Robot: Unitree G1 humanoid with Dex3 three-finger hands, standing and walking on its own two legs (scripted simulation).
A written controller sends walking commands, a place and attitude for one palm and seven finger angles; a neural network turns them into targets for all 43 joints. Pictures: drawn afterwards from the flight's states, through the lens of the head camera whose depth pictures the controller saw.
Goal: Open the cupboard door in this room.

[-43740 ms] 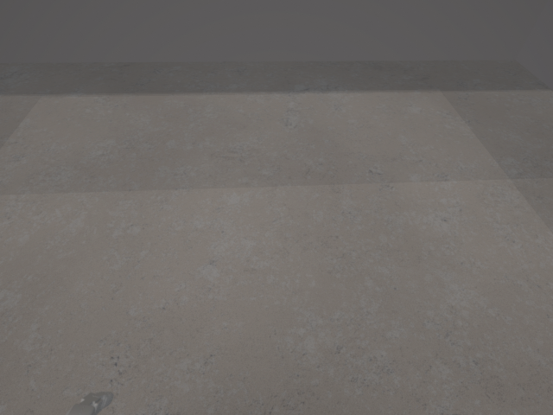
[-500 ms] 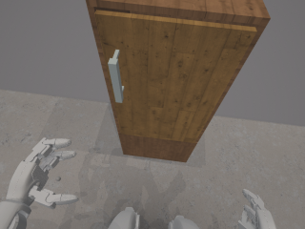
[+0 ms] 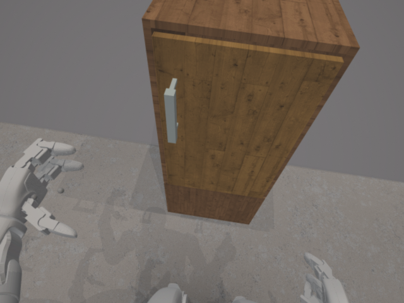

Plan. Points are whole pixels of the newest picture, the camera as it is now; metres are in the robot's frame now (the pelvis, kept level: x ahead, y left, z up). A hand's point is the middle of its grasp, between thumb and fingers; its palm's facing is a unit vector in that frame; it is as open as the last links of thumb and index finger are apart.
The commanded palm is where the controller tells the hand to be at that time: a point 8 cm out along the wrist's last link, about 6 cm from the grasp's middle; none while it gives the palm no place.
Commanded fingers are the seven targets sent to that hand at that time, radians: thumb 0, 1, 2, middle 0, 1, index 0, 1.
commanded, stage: raise the hand with hooked fingers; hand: left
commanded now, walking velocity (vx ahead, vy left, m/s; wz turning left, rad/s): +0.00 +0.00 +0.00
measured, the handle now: (173, 112) +0.52 +0.10 +0.04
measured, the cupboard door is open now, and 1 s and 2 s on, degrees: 0 0 0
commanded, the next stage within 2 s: move the hooked fingers beside the handle in 0.50 s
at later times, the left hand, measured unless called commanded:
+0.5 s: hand (76, 187) +0.30 +0.25 +0.07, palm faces -0.07 -1.00 -0.07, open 14.0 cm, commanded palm +0.27 +0.30 +0.07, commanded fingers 0.00 -0.50 0.30 -0.30 -1.20 -0.30 -1.20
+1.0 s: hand (101, 162) +0.35 +0.22 +0.07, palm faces -0.10 -0.99 -0.03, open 14.0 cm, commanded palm +0.33 +0.28 +0.06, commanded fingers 0.00 -0.50 0.30 -0.30 -1.20 -0.30 -1.20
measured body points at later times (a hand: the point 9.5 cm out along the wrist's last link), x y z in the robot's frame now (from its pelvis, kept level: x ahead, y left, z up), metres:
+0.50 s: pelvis +0.01 -0.02 +0.00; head +0.06 -0.01 +0.45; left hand +0.29 +0.30 +0.08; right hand +0.15 -0.28 -0.07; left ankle +0.03 +0.05 -0.68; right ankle +0.00 -0.12 -0.68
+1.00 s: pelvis +0.01 -0.03 +0.00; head +0.08 -0.02 +0.45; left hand +0.35 +0.27 +0.07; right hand +0.13 -0.30 -0.09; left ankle +0.03 +0.05 -0.68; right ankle +0.00 -0.12 -0.68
